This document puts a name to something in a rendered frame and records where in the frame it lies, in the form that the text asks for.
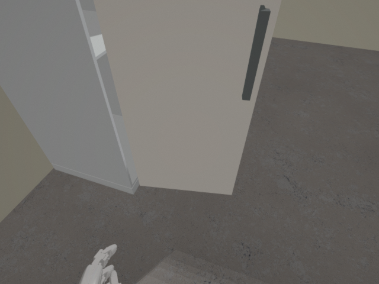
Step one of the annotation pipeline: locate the fridge door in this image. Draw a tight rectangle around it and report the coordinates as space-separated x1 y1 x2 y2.
94 0 282 195

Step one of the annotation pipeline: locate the handle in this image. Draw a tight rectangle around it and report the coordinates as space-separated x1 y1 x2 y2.
242 5 271 101

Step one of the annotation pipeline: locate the left robot hand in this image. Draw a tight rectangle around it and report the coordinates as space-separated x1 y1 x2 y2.
79 244 121 284

